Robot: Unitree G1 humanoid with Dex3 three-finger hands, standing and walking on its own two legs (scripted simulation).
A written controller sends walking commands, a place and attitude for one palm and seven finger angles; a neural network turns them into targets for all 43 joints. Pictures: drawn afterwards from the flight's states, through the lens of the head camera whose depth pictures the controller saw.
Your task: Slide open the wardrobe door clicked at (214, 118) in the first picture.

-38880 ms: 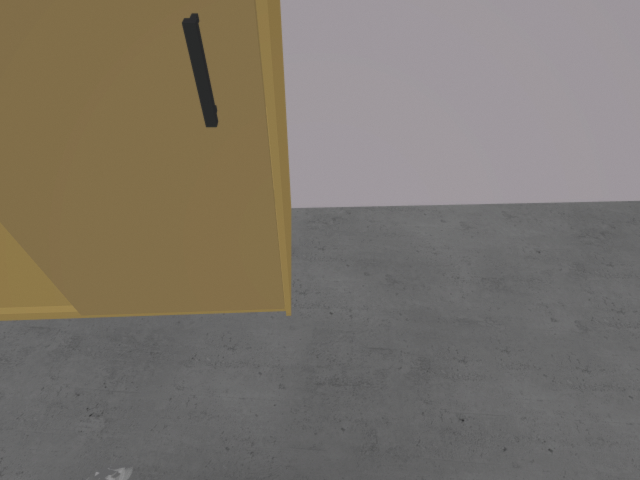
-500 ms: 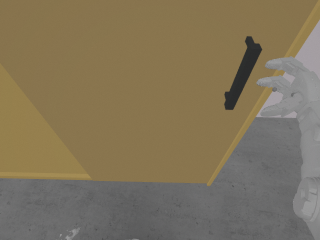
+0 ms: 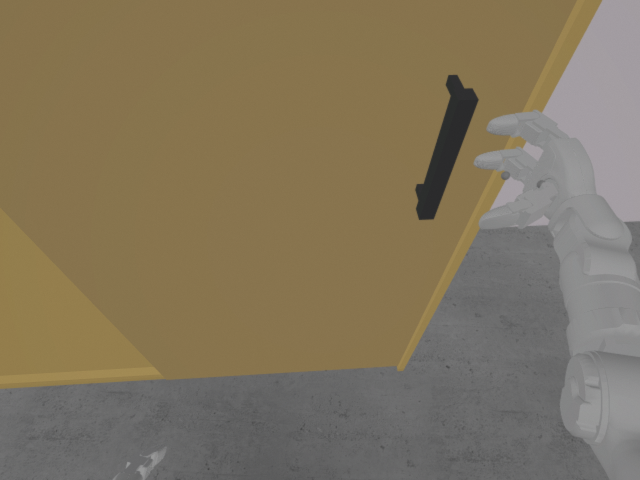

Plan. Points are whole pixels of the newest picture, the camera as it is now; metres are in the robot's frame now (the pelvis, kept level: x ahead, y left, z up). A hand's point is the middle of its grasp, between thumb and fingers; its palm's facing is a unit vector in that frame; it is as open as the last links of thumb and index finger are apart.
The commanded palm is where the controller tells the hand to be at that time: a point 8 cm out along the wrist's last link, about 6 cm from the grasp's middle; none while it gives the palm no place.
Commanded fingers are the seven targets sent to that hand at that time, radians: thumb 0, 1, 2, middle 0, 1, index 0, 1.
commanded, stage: feel for the door with the fingertips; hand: right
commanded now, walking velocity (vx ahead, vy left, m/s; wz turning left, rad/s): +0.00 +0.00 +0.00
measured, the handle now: (438, 153) +0.49 -0.10 +0.15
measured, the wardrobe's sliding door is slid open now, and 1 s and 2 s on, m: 0.00 0.00 0.00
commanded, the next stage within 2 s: slide the fingers in behind the handle in 0.04 s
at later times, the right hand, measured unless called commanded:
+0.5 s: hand (502, 177) +0.45 -0.17 +0.15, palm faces -0.13 +0.99 -0.04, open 13.6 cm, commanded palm +0.43 -0.20 +0.17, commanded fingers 0.00 0.50 -0.30 0.30 1.20 0.30 1.20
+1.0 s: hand (502, 173) +0.45 -0.17 +0.16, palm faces -0.10 +0.99 -0.01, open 13.9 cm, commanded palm +0.43 -0.20 +0.17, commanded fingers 0.00 0.55 -0.20 0.27 1.17 0.27 1.17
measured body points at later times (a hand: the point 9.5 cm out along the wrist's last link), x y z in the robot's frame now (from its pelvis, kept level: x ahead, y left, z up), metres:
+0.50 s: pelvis +0.00 +0.01 +0.00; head +0.04 +0.01 +0.45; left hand +0.07 +0.27 -0.12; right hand +0.45 -0.22 +0.16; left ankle +0.03 +0.11 -0.73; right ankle -0.05 -0.09 -0.73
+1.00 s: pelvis -0.01 +0.01 +0.00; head +0.02 +0.00 +0.44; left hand +0.09 +0.28 -0.09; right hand +0.45 -0.22 +0.16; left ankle +0.03 +0.11 -0.73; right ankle -0.05 -0.08 -0.73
